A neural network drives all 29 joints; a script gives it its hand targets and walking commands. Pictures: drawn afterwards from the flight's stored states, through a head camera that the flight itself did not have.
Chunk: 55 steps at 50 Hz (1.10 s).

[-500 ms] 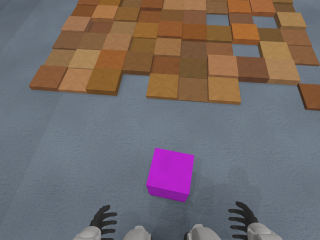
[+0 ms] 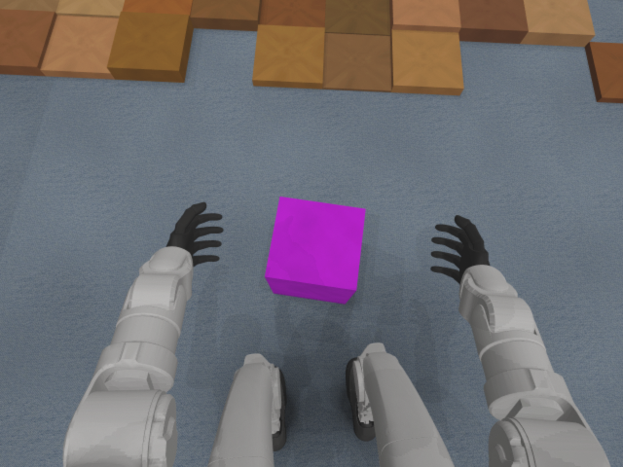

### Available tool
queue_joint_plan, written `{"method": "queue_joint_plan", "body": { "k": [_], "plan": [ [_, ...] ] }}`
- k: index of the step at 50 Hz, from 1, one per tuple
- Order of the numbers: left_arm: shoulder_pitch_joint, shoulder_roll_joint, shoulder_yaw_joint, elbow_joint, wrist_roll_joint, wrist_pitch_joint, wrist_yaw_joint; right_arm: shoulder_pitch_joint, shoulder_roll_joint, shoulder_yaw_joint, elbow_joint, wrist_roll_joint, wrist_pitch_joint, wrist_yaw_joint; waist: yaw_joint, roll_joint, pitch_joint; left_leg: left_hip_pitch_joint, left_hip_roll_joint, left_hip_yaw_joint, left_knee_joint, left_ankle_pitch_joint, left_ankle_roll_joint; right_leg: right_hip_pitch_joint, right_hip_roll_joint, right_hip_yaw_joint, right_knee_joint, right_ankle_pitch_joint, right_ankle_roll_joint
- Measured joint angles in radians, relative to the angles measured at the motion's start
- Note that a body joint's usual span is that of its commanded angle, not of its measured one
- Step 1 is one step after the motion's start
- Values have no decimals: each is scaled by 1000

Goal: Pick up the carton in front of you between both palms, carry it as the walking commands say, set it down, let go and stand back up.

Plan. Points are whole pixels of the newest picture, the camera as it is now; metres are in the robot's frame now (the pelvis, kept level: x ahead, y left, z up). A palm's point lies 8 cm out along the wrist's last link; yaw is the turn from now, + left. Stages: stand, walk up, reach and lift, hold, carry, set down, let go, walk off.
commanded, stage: reach and lift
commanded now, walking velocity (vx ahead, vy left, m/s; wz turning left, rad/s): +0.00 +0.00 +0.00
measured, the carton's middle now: (315, 255) +0.49 -0.03 -0.55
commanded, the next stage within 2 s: none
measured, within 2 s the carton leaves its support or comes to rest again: neither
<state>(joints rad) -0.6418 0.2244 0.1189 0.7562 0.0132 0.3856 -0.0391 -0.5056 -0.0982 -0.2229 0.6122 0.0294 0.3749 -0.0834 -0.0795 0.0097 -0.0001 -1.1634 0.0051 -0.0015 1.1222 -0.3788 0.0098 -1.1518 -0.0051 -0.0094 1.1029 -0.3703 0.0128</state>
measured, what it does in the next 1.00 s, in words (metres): lowers itself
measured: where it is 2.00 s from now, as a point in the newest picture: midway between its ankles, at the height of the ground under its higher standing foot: (319, 418)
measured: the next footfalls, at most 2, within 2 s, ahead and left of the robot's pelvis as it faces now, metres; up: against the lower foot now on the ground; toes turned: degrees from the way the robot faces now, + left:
none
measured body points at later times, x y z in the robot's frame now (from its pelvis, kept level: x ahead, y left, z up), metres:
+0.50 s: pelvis +0.01 +0.01 -0.03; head +0.31 +0.01 +0.30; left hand +0.57 +0.16 -0.14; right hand +0.47 -0.23 -0.14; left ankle +0.08 +0.11 -0.64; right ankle +0.08 -0.13 -0.64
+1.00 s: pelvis -0.03 +0.00 -0.22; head +0.32 +0.01 +0.06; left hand +0.54 +0.15 -0.39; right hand +0.46 -0.23 -0.38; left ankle +0.07 +0.11 -0.64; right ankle +0.08 -0.13 -0.64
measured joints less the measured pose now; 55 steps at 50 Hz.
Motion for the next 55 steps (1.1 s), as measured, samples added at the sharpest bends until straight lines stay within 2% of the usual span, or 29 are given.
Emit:
{"method": "queue_joint_plan", "body": {
  "k": [9,18,27,35,39,46,55],
  "plan": [
    [-332,71,28,194,-4,-91,8,-274,10,-88,107,7,-97,-57,-29,10,6,-194,-8,-11,37,32,3,-185,-8,-11,31,28,5],
    [-568,143,43,306,12,-187,0,-455,-7,-143,152,13,-190,-52,-51,10,-19,-359,-10,-13,42,44,6,-347,-9,-12,32,42,9],
    [-581,117,109,291,85,-244,-14,-456,12,-207,142,-40,-263,-6,-43,16,-86,-461,-7,-12,27,38,8,-448,-5,-10,12,39,12],
    [-548,78,134,302,106,-282,11,-458,22,-240,203,-70,-308,10,-30,21,-151,-666,-6,-20,219,-37,4,-651,-2,-13,203,-36,13],
    [-550,90,95,291,65,-294,36,-482,8,-215,222,-37,-320,-4,-26,17,-129,-792,-6,-25,371,-80,2,-776,1,-15,355,-81,12],
    [-614,170,-39,268,-78,-294,82,-558,-56,-102,227,102,-315,-55,-23,0,-12,-977,-4,-29,641,-128,1,-960,5,-16,624,-128,10],
    [-805,243,-154,377,-203,-273,106,-737,-115,-16,329,204,-291,-99,-26,-16,187,-1089,-2,-23,882,-130,11,-1071,9,-9,863,-130,20]
  ]
}}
